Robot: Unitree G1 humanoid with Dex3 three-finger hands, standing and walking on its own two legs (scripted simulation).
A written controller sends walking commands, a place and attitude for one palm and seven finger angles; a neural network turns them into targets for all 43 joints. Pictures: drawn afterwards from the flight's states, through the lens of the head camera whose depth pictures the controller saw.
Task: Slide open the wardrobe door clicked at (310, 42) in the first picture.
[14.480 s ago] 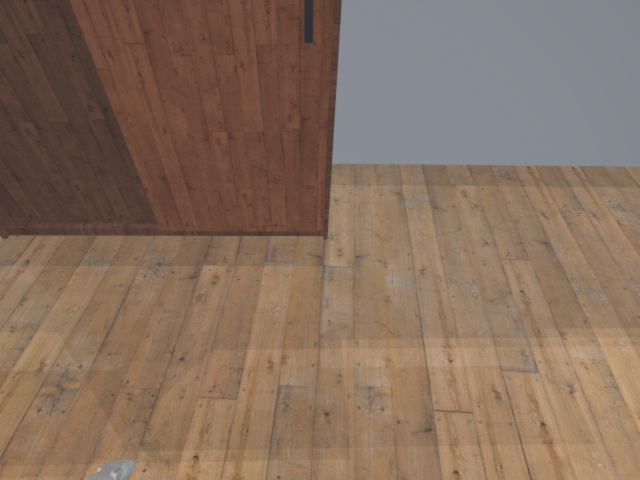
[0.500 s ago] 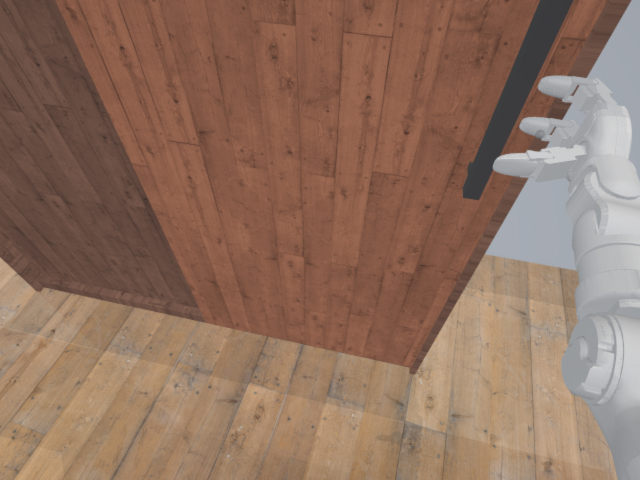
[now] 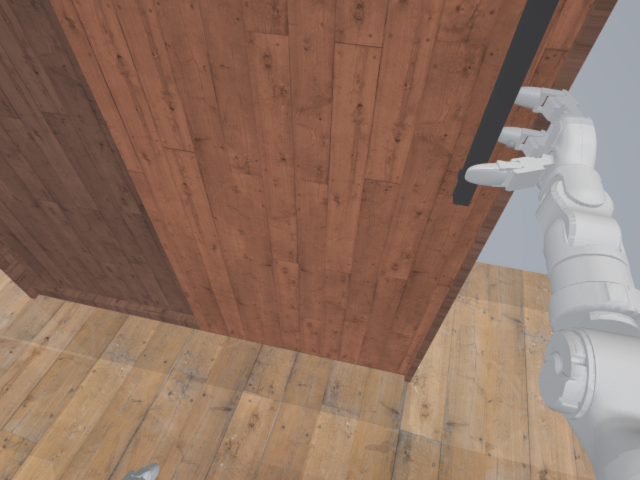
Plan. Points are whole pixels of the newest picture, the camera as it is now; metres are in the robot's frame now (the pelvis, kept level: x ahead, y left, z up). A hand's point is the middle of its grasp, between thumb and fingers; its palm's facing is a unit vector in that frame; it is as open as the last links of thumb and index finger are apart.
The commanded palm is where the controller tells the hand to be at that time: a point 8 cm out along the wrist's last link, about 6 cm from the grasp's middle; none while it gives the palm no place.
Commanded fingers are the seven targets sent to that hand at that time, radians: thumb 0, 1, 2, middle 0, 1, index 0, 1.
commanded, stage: slide the fingers in behind the handle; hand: right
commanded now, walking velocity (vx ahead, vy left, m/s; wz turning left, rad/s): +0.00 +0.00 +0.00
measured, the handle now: (493, 108) +0.54 -0.13 +0.22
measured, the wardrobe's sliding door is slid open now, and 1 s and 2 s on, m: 0.00 0.00 0.00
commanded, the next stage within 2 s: grip the handle and tug to test in 1.38 s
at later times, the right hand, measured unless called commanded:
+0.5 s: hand (493, 142) +0.48 -0.13 +0.20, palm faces +0.12 +0.99 +0.02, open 14.0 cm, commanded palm +0.45 -0.18 +0.20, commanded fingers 0.00 0.50 -0.30 0.30 1.20 0.30 1.20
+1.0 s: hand (475, 136) +0.48 -0.11 +0.21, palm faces +0.11 +0.99 +0.01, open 14.0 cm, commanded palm +0.46 -0.17 +0.20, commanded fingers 0.00 0.50 -0.30 0.30 1.20 0.30 1.20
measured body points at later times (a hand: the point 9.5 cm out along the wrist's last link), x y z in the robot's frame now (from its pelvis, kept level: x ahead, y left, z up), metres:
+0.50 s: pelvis +0.00 +0.01 +0.00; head +0.02 +0.02 +0.45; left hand +0.07 +0.28 -0.12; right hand +0.47 -0.18 +0.20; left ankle +0.01 +0.12 -0.74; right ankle +0.00 -0.10 -0.74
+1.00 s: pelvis -0.01 +0.02 +0.00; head +0.01 +0.03 +0.45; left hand +0.05 +0.28 -0.12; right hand +0.47 -0.16 +0.21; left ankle +0.01 +0.12 -0.74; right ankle +0.00 -0.10 -0.74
